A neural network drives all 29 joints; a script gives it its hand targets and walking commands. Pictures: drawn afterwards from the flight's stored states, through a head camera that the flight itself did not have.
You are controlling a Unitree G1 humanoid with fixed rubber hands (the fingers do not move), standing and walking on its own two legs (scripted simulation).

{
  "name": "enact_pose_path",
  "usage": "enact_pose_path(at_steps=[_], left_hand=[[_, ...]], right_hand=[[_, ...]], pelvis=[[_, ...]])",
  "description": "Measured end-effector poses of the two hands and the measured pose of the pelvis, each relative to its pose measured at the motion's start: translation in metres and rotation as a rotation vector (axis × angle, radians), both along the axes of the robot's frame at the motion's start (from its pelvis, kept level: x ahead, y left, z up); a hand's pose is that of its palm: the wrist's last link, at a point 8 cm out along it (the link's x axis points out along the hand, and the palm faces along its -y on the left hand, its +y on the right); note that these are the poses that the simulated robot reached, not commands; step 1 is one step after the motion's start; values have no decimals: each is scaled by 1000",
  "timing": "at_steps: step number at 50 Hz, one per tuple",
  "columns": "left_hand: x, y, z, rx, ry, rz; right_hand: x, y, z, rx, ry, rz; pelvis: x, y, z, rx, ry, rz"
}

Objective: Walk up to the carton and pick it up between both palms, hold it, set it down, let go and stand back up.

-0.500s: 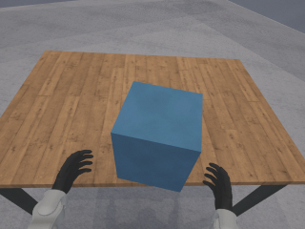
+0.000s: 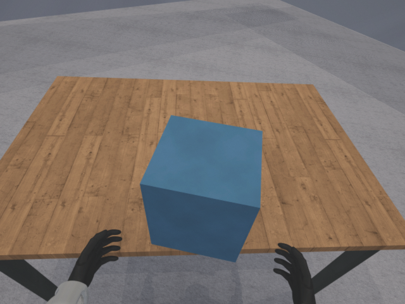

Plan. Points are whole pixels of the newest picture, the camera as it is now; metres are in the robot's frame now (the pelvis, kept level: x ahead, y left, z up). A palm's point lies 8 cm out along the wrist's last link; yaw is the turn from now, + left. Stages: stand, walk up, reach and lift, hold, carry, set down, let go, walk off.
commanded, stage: set down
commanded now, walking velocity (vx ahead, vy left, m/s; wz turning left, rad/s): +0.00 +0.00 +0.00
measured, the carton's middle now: (204, 190) +0.38 +0.03 +0.00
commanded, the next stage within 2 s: let go in 1.04 s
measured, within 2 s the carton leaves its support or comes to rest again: neither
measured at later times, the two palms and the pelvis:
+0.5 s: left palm (95, 281) +0.17 +0.23 -0.06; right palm (315, 301) +0.18 -0.20 -0.05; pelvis +0.00 -0.01 +0.00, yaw +0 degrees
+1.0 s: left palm (106, 289) +0.17 +0.21 -0.07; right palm out of the picture +0.17 -0.24 -0.07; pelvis +0.00 -0.02 +0.00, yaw +0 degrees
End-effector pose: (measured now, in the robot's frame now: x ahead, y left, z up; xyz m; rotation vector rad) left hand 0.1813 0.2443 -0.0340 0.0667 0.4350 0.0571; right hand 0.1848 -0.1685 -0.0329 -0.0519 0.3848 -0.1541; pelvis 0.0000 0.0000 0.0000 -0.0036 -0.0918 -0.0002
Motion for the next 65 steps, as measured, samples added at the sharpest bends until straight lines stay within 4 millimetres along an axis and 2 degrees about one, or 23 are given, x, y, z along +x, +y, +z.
enact_pose_path(at_steps=[11,19,25,40,52,65], left_hand=[[-5,-6,-9,20,86,12],[-8,-9,-17,37,160,25],[-8,-17,-22,50,208,21],[-18,-28,-37,89,340,35],[-13,-39,-41,99,370,32],[-9,-41,-41,99,368,23]], right_hand=[[-8,-14,-10,-22,74,28],[-7,-24,-17,-42,126,55],[-5,-33,-22,-58,162,62],[-15,-60,-37,-96,274,83],[-20,-76,-40,-116,309,91],[-24,-81,-39,-119,311,79]], pelvis=[[3,-6,2,6,5,-5],[4,-9,2,9,8,-3],[4,-11,2,10,4,0],[3,-17,3,13,11,6],[2,-21,2,14,19,5],[4,-19,2,14,21,0]])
